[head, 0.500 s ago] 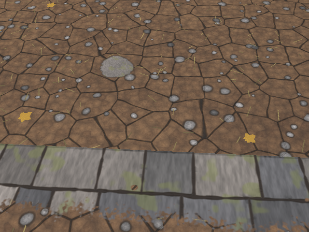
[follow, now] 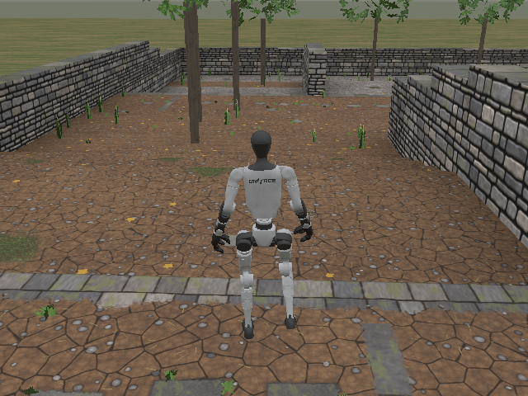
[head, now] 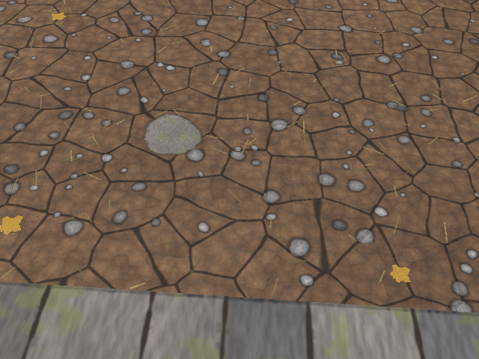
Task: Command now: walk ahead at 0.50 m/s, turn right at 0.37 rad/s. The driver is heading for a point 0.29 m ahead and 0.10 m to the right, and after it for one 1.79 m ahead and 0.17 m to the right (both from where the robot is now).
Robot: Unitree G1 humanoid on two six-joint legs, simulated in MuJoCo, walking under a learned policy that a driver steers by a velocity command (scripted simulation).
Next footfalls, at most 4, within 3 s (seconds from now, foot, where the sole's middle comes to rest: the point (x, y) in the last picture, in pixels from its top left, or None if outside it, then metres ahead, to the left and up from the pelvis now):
0.36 right None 0.33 -0.18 -0.78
0.92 left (249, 294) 0.68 -0.02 -0.78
1.38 right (312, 228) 0.95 -0.25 -0.81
1.86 left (244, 178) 1.17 -0.01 -0.81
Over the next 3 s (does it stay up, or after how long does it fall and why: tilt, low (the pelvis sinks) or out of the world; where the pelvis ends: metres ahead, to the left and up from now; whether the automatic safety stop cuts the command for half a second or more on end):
stays up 1.60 -0.18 -0.05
